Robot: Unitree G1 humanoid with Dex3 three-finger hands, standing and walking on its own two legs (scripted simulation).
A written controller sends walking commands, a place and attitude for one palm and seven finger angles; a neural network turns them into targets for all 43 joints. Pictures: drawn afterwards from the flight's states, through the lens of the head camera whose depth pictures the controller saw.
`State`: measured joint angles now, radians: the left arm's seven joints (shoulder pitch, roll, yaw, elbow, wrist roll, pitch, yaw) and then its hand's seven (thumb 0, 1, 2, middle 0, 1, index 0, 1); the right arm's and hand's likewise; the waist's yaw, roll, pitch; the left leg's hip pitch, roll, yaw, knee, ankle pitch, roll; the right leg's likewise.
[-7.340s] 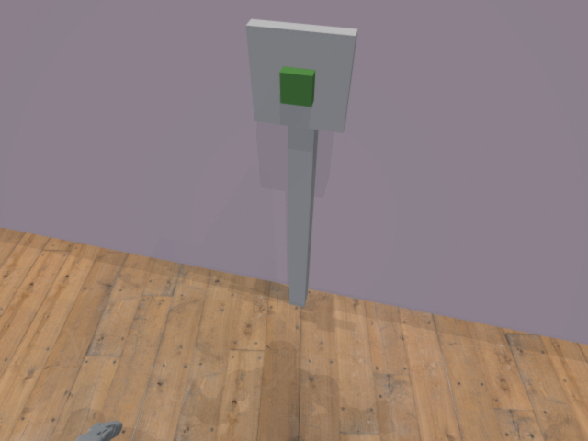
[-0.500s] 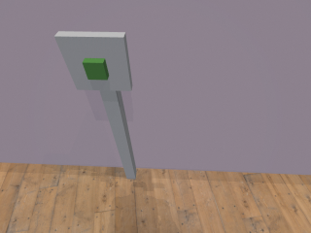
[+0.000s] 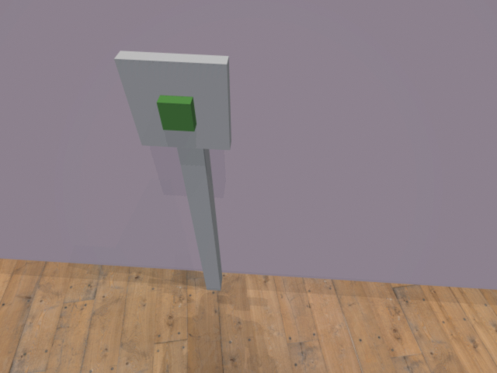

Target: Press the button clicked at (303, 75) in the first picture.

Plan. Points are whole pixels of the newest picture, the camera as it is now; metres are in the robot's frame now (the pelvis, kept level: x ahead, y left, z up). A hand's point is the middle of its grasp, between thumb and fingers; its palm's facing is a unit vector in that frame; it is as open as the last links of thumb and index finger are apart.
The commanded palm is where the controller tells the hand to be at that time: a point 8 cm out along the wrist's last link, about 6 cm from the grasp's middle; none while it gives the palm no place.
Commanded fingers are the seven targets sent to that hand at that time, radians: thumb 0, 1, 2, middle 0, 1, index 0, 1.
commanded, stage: come to a stop and stand still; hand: left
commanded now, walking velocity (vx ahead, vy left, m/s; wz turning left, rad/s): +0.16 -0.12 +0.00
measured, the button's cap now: (178, 112) +0.52 +0.17 +0.14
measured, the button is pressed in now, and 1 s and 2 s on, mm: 0 0 0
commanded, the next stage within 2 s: look again from close up in 1.26 s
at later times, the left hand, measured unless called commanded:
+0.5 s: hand out of the picture +0.03 +0.17 -0.18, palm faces +0.02 -0.98 -0.22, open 7.4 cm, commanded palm none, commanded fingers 0.00 0.90 0.90 -0.20 -0.30 -0.20 -0.30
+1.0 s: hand out of the picture +0.01 +0.14 -0.18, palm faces +0.01 -0.98 -0.19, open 7.4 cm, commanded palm none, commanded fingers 0.00 0.90 0.90 -0.20 -0.30 -0.20 -0.30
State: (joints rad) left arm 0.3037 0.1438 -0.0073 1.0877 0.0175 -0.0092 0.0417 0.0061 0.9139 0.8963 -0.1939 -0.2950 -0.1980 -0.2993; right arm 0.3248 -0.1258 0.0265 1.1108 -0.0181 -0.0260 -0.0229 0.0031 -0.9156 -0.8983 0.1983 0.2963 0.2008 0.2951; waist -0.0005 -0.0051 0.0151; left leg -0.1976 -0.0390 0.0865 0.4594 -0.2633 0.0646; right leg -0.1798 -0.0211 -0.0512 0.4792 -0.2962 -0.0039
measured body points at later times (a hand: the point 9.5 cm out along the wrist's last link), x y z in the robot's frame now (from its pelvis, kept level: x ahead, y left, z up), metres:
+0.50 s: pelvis +0.02 +0.00 +0.00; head +0.02 -0.01 +0.45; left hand +0.03 +0.22 -0.16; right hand +0.05 -0.23 -0.16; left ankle -0.01 +0.08 -0.74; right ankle -0.03 -0.12 -0.74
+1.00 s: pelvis +0.01 -0.03 +0.00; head +0.03 -0.03 +0.45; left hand +0.01 +0.19 -0.16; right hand +0.01 -0.24 -0.16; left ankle -0.01 +0.08 -0.74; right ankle -0.03 -0.12 -0.74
